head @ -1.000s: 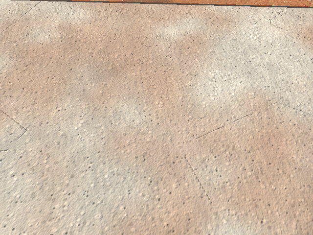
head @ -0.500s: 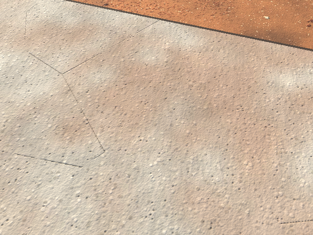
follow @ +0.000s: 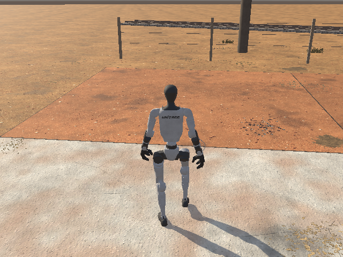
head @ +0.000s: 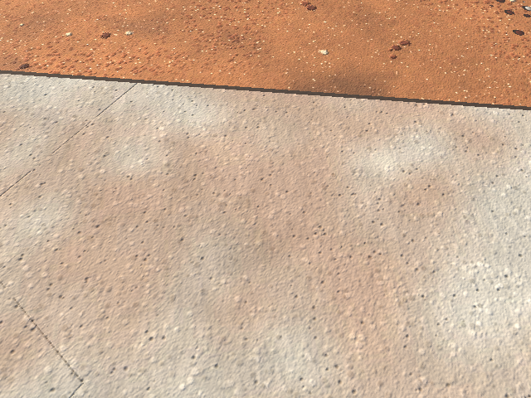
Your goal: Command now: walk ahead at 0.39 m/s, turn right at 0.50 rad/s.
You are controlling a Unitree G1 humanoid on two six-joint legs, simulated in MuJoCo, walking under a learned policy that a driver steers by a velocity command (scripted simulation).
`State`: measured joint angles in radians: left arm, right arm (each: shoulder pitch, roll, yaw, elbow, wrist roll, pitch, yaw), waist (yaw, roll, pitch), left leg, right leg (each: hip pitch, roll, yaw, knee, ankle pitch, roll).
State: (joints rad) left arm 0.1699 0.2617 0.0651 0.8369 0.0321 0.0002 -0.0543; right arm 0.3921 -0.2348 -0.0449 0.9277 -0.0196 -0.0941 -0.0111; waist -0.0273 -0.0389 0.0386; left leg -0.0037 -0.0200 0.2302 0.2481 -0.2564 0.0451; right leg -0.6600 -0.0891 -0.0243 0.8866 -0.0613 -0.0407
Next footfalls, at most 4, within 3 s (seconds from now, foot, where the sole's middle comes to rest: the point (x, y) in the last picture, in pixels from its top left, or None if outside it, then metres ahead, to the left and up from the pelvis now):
0.16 right None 0.23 -0.10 -0.78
0.72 left None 0.24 0.08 -0.78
1.10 right None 0.17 -0.12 -0.78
1.60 left None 0.27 0.12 -0.78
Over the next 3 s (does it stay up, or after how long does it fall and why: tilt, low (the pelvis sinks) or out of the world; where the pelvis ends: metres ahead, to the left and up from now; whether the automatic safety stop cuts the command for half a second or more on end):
stays up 0.93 -0.08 0.00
